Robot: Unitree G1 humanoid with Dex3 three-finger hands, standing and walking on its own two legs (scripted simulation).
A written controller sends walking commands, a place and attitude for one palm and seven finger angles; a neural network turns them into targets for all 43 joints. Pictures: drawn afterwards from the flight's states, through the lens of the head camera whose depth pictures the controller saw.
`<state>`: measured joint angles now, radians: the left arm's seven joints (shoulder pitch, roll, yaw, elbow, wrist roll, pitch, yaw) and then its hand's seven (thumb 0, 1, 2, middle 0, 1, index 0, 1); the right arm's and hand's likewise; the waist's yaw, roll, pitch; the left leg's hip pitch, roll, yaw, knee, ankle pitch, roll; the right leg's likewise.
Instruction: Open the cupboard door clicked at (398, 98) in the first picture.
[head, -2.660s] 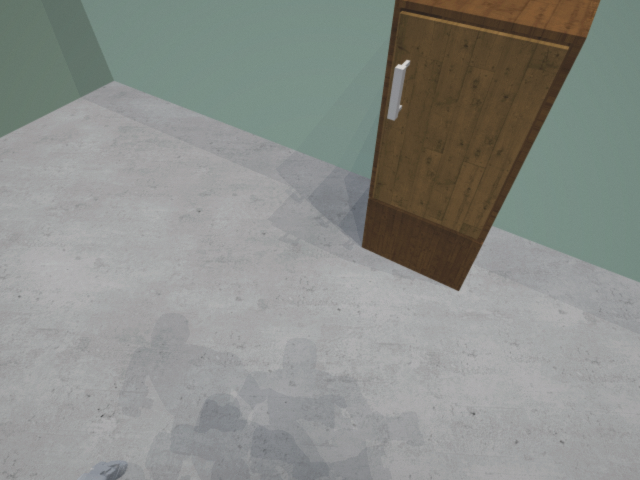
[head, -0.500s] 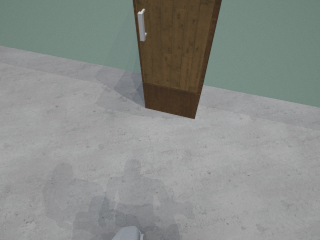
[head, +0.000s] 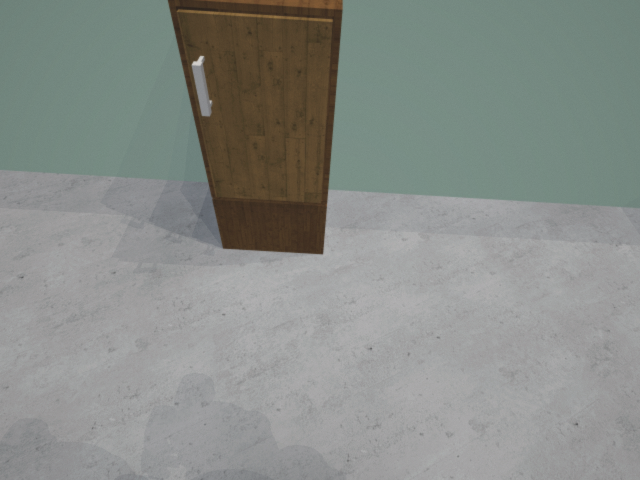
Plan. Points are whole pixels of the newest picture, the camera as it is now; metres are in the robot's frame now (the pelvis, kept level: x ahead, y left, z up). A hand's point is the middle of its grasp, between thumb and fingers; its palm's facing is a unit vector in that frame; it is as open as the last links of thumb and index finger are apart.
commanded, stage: take the last steps up to it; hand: left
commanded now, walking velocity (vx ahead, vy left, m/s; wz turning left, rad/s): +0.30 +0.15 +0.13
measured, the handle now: (204, 86) +1.04 +0.34 -0.04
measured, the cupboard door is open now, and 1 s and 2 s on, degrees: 0 0 0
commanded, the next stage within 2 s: come to a stop and stand still in 1.30 s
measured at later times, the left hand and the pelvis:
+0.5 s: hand out of the picture +0.00 +0.26 -0.20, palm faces +0.14 -0.97 -0.17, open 7.4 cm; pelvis +0.11 +0.09 -0.03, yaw +4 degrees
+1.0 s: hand (156, 334) +0.38 +0.30 -0.17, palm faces +0.00 -0.98 -0.19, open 7.4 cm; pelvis +0.28 +0.13 -0.02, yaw +0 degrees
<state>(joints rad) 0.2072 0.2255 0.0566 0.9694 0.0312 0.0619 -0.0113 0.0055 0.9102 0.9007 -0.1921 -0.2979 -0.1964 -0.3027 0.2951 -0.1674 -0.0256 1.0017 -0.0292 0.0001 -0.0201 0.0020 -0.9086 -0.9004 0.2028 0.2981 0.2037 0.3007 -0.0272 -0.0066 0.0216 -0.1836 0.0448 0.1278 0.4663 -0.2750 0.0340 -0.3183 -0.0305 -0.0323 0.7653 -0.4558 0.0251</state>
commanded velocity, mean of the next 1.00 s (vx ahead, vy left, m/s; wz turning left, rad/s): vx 0.30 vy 0.08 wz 0.00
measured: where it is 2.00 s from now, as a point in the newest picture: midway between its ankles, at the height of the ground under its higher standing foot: (254, 403)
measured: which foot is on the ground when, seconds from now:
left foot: down 0.00-0.06, up 0.08-0.46, down 0.48-0.98, up 1.00-1.00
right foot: up 0.00-0.04, down 0.06-0.48, up 0.50-0.96, down 0.98-1.00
